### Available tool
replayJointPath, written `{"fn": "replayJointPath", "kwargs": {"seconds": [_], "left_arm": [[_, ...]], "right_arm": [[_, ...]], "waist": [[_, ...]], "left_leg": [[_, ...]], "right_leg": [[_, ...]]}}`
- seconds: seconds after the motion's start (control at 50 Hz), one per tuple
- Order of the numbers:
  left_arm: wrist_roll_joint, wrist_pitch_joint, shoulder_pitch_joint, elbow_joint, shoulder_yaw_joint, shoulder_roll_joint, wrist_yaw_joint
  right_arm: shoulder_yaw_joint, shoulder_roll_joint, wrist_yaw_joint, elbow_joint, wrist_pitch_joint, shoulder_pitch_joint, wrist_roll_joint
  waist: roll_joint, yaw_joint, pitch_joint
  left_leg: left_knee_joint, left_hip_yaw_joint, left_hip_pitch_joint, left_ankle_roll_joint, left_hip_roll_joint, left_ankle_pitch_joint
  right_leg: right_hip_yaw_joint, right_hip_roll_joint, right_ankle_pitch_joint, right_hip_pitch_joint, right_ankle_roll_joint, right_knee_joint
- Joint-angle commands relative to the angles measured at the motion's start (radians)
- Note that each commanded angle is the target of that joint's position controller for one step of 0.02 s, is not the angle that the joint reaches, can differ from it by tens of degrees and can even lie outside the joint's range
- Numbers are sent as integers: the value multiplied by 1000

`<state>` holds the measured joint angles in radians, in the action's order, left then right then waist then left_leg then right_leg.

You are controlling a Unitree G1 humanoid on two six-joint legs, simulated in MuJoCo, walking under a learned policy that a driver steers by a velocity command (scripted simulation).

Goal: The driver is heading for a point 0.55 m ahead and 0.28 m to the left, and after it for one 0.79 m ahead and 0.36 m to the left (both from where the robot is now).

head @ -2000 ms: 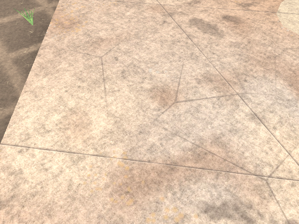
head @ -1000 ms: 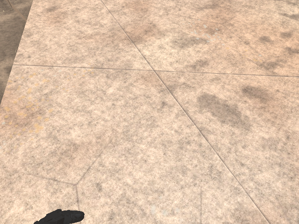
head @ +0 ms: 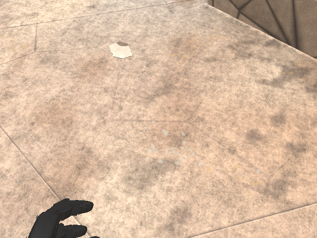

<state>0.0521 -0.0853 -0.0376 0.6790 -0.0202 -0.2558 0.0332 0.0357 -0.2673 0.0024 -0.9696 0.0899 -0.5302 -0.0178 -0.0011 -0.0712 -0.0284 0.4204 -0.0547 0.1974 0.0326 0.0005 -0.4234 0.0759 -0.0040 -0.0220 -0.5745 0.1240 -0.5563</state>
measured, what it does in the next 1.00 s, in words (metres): walks ahead, turning left: left foot, then right foot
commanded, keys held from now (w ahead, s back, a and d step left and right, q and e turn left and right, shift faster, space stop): w+q+shift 0.26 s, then q+shift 0.74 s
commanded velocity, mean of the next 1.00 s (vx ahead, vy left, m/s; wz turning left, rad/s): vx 0.49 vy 0.00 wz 0.78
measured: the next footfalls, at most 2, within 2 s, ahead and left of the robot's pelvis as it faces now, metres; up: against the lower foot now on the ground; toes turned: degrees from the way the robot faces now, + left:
left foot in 0.42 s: +0.62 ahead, +0.11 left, +0.00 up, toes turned +19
right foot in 0.96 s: +0.80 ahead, +0.02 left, +0.00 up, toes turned +56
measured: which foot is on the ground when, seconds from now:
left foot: down 0.00-0.00, up 0.02-0.40, down 0.42-0.96, up 0.98-1.00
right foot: down 0.00-0.42, up 0.44-0.94, down 0.96-1.00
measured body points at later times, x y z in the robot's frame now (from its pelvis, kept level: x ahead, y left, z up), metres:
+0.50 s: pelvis +0.45 +0.04 -0.01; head +0.50 +0.05 +0.44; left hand +0.44 +0.31 -0.13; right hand +0.66 -0.17 -0.13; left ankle +0.58 +0.10 -0.71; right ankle +0.29 -0.12 -0.56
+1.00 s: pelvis +0.65 +0.03 +0.02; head +0.68 +0.04 +0.47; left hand +0.58 +0.35 -0.05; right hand +0.96 -0.11 -0.07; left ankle +0.58 +0.09 -0.69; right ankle +0.78 -0.01 -0.71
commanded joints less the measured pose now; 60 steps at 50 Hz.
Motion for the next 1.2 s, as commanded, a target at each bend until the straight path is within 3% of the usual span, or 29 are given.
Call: {"fn": "replayJointPath", "kwargs": {"seconds": [0.02, 0.04, 0.06, 0.08, 0.12, 0.18, 0.26, 0.3, 0.36, 0.4, 0.42, 0.44, 0.46, 0.48, 0.52, 0.56, 0.64, 0.76, 0.86, 0.92, 0.94, 0.96, 0.98, 1.0, 1.02, 1.04, 1.08, 1.12, 1.2], "left_arm": [[19, 11, 528, 84, 122, -334, -30], [3, 12, 452, 81, 118, -259, -21], [-2, -1, 402, 98, 102, -185, -22], [5, -11, 371, 113, 96, -146, -21], [-8, -27, 356, 142, 81, -101, -26], [-36, -55, 363, 172, 78, -85, -19], [-33, -70, 362, 185, 75, -84, -17], [-47, -72, 386, 193, 72, -97, -32], [-63, -63, 401, 177, 87, -183, -68], [-58, -30, 337, 148, 104, -228, -75], [-68, -17, 302, 146, 107, -207, -63], [-51, -12, 358, 113, 84, -82, -52], [-66, -5, 471, 45, 69, -72, -63], [-43, -7, 435, 33, 58, -105, -70], [-12, 7, 328, 16, 60, -116, -66], [3, 59, 321, 5, 63, -121, -70], [-11, 90, 264, -45, 50, -82, -74], [-21, 110, 103, -111, 47, -104, -71], [-42, 81, 54, -124, 47, -133, -73], [-51, 65, 130, -102, 51, -151, -79], [-44, 59, 178, -89, 56, -159, -87], [-35, 57, 175, -89, 67, -204, -97], [-31, 71, 154, -121, 81, -302, -98], [-39, 85, 216, -98, 83, -262, -89], [-42, 93, 207, -99, 68, -200, -86], [-43, 100, 168, -106, 61, -165, -82], [-28, 107, 129, -119, 61, -170, -86], [-22, 106, 161, -115, 66, -169, -81], [-20, 100, 237, -91, 85, -187, -75]], "right_arm": [[1, -39, 3, 137, 15, -78, 45], [18, -126, -10, 150, 16, 54, 36], [15, -119, -7, 164, 17, 152, 32], [8, -96, 1, 161, 12, 171, 26], [4, -59, 24, 149, -29, 130, -2], [6, -39, 45, 184, -71, 228, -7], [-8, -24, 63, 260, -63, 410, 4], [-17, -10, 79, 284, -51, 485, -6], [-5, -42, 82, 232, -39, 340, -22], [37, -123, 55, 142, -39, 5, -28], [62, -161, 27, 115, -36, -73, -20], [91, -276, 9, 122, -43, -11, -8], [114, -359, 17, 167, -50, 14, -19], [120, -327, 6, 234, -66, 119, 1], [82, -190, -13, 243, -84, 230, 23], [66, -152, -17, 244, -79, 237, 23], [86, -203, -10, 261, -72, 228, 4], [104, -216, -19, 298, -124, 206, 15], [113, -226, -11, 317, -133, 201, -2], [111, -222, -5, 343, -132, 269, 3], [107, -214, -5, 352, -131, 302, 14], [90, -152, -8, 352, -127, 243, 22], [76, -108, -13, 377, -128, 185, 26], [101, -233, -10, 365, -131, 190, -22], [109, -251, -2, 353, -135, 214, -30], [108, -243, 10, 339, -144, 225, -23], [101, -226, 35, 334, -161, 211, -1], [90, -212, 42, 344, -168, 242, 11], [73, -181, 55, 378, -176, 332, 10]], "waist": [[-304, 182, 514], [-134, 192, 393], [-40, 178, 203], [21, 141, 110], [-38, 67, 45], [-39, 44, -45], [-41, 47, -105], [5, 57, -137], [-50, -1, -10], [-82, -152, 166], [-16, -193, 182], [215, -76, 137], [158, -23, 432], [1, -15, 467], [-124, 62, 175], [-124, 99, 88], [-72, 98, 158], [58, 26, 136], [120, -2, 89], [149, 45, 74], [133, 83, 63], [-10, 49, 100], [-223, 13, 131], [-185, 45, 163], [-130, 38, 125], [-95, 35, 72], [-147, 23, 58], [-147, 40, 61], [-167, 86, 49]], "left_leg": [[1081, 97, -798, 51, -71, -22], [1108, 153, -919, 80, 4, 58], [1030, 145, -947, 78, 49, 144], [952, 144, -907, 78, 87, 171], [892, 145, -806, 61, 123, 177], [826, 119, -892, 43, 154, 239], [557, 7, -887, 60, 120, 484], [343, -95, -802, 75, 67, 594], [212, -187, -573, 97, -82, 631], [227, -108, -220, 148, -129, 558], [118, -18, -122, 193, -71, 652], [240, 194, 35, 241, 115, 1413], [185, 558, 283, 461, 316, 1580], [59, 682, 200, 467, 332, 1239], [-80, 597, -185, 395, 225, 838], [-98, 495, -420, 347, 171, 952], [-42, 409, -493, 268, 70, 1068], [-31, 535, -383, 142, 3, 618], [31, 654, -287, 154, 22, 658], [61, 698, -365, 96, -12, 613], [100, 679, -440, 53, -51, 490], [238, 560, -540, 0, -129, 96], [462, 317, -729, -48, -269, -251], [626, 238, -753, -62, -205, -231], [702, 215, -759, -68, -146, -151], [741, 204, -746, -75, -116, -76], [837, 151, -739, -92, -101, 3], [845, 111, -748, -102, -79, 31], [726, 75, -789, -108, -18, 42]], "right_leg": [[-870, 456, -590, 1059, 180, 193], [-809, 393, -578, 979, 142, 246], [-616, 361, -444, 794, 113, 255], [-498, 327, -326, 643, 83, 294], [-332, 281, -255, 450, 44, 364], [-140, 244, -155, 401, -2, 452], [122, 147, 157, 385, -53, 483], [190, 141, 452, 409, -82, 449], [209, 163, 912, 532, -127, 166], [167, 203, 919, 453, -140, -286], [174, 112, 419, 371, -152, -637], [149, -55, -604, 58, -181, -1033], [-69, -68, -578, -133, -200, -1248], [-147, -17, -469, -146, -180, -1194], [-158, 50, -436, -125, -183, -986], [-153, 85, -439, -16, -206, -833], [-136, 88, -322, 49, -215, -607], [-192, 30, -208, -40, -201, -407], [-235, -32, -286, 3, -168, -211], [-229, -59, -267, 221, -151, 30], [-227, -36, -167, 347, -144, 190], [-342, 138, -103, 500, -104, 269], [-625, 407, 75, 609, 5, 282], [-659, 432, 217, 577, 93, 247], [-536, 387, 240, 540, 88, 225], [-399, 306, 201, 475, 60, 228], [-252, 229, 231, 435, 38, 223], [-182, 225, 246, 440, 43, 226], [-137, 275, 169, 513, 59, 245]]}}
